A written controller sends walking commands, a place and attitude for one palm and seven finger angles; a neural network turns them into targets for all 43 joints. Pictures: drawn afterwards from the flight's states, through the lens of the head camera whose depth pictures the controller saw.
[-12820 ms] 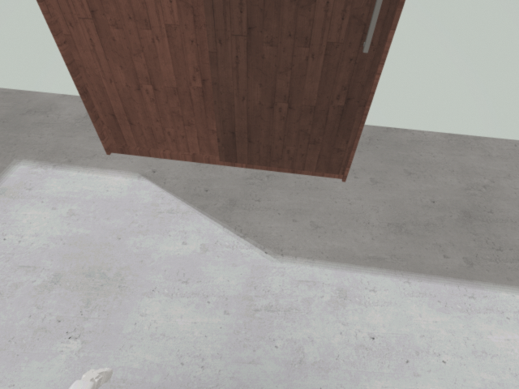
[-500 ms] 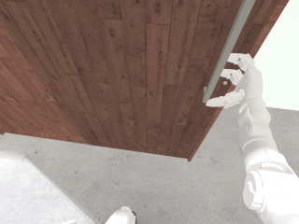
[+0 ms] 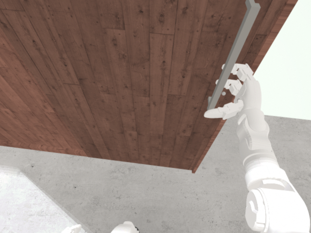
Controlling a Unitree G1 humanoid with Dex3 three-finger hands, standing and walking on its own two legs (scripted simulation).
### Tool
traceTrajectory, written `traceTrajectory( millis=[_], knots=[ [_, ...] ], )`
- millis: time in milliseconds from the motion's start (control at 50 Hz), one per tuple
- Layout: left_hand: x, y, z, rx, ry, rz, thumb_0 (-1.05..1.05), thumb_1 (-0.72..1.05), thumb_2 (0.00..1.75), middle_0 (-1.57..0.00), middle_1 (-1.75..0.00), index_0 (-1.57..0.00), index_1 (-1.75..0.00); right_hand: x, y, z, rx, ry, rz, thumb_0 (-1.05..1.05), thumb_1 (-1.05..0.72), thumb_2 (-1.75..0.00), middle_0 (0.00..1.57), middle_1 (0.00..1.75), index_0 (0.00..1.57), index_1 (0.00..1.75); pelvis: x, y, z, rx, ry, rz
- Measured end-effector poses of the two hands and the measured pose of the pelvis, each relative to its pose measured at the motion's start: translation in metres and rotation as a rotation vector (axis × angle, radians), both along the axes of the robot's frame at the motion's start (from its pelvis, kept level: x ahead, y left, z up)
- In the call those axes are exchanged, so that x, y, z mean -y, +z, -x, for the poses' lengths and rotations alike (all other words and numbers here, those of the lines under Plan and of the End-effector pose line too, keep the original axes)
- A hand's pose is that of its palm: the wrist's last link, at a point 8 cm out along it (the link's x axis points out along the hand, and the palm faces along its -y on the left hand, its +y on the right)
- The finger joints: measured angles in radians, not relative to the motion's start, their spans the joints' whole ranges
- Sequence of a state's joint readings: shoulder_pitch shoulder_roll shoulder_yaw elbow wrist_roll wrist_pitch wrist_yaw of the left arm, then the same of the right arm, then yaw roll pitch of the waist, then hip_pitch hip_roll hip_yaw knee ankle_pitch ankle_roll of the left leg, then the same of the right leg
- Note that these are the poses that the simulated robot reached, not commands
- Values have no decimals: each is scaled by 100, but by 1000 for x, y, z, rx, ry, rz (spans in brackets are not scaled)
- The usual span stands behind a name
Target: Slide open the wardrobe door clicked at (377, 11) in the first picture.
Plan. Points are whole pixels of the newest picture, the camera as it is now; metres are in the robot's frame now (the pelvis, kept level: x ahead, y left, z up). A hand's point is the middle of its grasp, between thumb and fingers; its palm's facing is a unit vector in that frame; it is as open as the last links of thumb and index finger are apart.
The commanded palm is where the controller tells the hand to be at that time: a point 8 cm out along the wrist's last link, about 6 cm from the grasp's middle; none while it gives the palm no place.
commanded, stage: slide the fingers in behind the handle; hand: right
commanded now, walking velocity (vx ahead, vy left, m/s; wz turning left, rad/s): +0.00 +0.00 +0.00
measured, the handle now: (225, 67) +0.52 -0.11 +0.15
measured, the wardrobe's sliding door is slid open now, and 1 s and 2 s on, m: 0.00 0.00 0.00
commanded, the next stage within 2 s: grip the handle and tug to test in 0.82 s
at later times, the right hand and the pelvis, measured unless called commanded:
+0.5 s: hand (215, 92) +0.45 -0.09 +0.11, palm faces -0.02 +1.00 -0.01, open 14.2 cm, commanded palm +0.43 -0.14 +0.11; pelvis -0.01 +0.00 +0.00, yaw -1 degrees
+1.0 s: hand (213, 92) +0.45 -0.08 +0.11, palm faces +0.00 +1.00 -0.02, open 14.2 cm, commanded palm +0.43 -0.13 +0.11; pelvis -0.01 +0.01 +0.00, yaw -1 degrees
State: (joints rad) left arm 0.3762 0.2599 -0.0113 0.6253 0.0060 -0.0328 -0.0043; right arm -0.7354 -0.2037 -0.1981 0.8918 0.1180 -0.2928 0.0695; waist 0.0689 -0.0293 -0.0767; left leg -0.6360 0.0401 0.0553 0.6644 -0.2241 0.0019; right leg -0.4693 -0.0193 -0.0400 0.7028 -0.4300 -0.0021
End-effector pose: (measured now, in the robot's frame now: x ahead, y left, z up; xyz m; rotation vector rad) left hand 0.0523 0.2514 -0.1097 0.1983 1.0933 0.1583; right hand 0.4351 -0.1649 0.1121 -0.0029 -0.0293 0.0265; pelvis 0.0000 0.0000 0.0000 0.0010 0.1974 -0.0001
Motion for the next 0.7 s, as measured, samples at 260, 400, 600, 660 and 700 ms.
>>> traceTrajectory(
  millis=[260,400,600,660,700],
  knots=[
    [1,-1,-4,30,-23,12,1,90,90,-20,-30,-20,-30,-11,3,5,-13,-25,8,-1,50,-30,27,119,25,119,-3,0,7,18,-7,7],
    [0,-3,3,13,-23,8,1,90,90,-20,-30,-20,-30,-15,2,4,-12,-12,4,-1,50,-30,27,119,25,119,-5,0,10,15,-9,9],
    [-3,-5,12,-4,-6,4,1,90,90,-20,-30,-20,-30,-25,1,0,-14,-5,3,-1,50,-30,29,120,27,119,-5,-1,10,10,-3,12],
    [-4,-5,14,-5,0,5,1,90,90,-20,-30,-20,-30,-25,1,0,-12,-11,7,-1,50,-30,29,120,28,120,-5,-1,10,10,-1,12],
    [-4,-5,15,-7,1,7,1,90,90,-20,-30,-20,-30,-26,1,1,-11,-14,11,-1,50,-30,29,120,28,120,-5,-1,10,10,-1,12]
  ],
)
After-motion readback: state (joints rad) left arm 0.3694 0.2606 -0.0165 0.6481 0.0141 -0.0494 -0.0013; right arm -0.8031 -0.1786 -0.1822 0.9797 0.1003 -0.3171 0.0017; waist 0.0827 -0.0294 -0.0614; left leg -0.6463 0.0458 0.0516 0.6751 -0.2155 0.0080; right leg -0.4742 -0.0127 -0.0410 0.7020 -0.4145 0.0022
